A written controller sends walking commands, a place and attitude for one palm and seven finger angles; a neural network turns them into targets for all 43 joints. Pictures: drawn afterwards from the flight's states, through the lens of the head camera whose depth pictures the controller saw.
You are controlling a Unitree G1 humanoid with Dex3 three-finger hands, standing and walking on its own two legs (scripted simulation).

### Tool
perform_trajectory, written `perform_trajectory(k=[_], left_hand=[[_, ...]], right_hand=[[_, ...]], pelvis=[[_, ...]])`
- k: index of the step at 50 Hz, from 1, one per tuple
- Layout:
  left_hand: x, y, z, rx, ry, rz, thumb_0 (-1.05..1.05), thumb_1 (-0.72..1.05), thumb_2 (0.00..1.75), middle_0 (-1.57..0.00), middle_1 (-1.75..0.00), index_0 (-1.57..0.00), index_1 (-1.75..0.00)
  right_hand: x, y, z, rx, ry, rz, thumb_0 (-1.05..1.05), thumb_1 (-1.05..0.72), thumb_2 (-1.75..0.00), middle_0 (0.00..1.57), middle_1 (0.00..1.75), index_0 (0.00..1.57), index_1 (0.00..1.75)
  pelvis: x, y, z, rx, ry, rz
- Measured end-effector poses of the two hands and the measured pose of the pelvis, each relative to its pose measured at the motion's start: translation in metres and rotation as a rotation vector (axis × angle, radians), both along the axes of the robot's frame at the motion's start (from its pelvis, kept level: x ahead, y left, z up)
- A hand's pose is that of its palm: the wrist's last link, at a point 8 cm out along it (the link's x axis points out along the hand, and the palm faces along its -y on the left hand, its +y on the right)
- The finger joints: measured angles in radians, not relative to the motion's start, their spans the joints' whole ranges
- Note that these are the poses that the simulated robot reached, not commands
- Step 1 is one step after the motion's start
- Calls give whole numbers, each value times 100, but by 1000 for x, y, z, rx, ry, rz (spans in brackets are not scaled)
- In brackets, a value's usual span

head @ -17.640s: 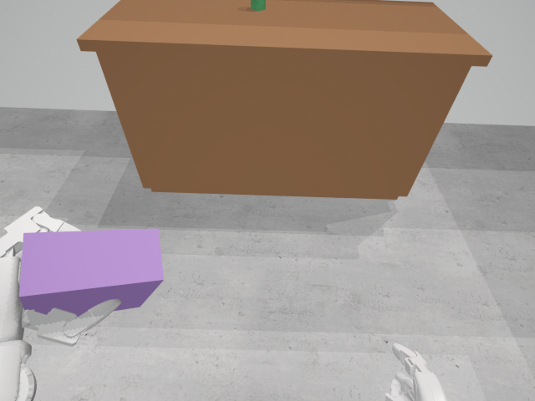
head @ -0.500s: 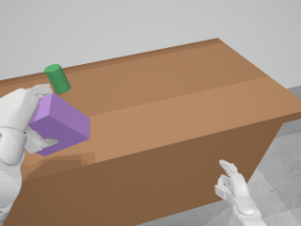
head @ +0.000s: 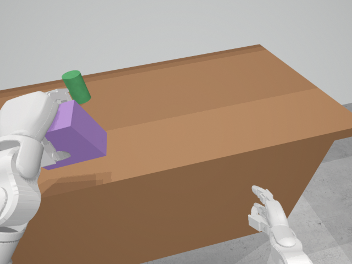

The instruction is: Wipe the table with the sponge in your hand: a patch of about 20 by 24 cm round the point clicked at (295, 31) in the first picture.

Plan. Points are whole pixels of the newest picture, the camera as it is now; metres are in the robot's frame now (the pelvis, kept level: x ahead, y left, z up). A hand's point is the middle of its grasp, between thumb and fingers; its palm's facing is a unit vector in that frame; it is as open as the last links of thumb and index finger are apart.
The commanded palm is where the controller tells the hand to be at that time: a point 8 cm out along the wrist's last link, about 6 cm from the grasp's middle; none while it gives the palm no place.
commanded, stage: turn the palm down, sponge in hand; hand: left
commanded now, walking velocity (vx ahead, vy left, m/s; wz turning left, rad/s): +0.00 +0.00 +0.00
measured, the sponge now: (66, 142) +0.26 +0.29 +0.18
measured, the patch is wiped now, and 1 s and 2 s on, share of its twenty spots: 0.00 0.00 0.00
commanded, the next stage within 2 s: move the sponge above the wiping area in 0.36 s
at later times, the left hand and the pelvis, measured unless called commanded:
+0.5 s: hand (60, 128) +0.25 +0.27 +0.23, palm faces +0.28 -0.08 -0.96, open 9.8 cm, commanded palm +0.20 +0.27 +0.30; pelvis +0.01 -0.01 +0.00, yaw +0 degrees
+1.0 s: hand (61, 132) +0.26 +0.29 +0.21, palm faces +0.21 -0.07 -0.97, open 9.8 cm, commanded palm +0.22 +0.27 +0.28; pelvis +0.01 -0.01 +0.00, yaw +0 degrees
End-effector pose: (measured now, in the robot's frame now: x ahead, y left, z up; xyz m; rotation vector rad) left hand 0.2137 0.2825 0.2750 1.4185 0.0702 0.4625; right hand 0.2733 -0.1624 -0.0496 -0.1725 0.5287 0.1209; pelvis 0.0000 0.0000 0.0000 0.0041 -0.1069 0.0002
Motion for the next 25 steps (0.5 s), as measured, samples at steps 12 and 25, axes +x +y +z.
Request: perform_trajectory(k=[12, 25], left_hand=[[0, -6, 2, 10, -23, -4, -1, -47, 104, -76, -135, -77, -135], [5, -12, 0, 5, -19, -12, -1, -47, 104, -76, -135, -77, -135]], right_hand=[[-7, -16, -6, -1, 8, -25, 2, -90, -90, 20, 30, 21, 30], [2, -25, 0, 0, -21, -40, 2, -90, -90, 20, 30, 20, 30]], pelvis=[[0, -6, -1, 2, -4, -3], [6, -10, 0, 3, -4, -7]])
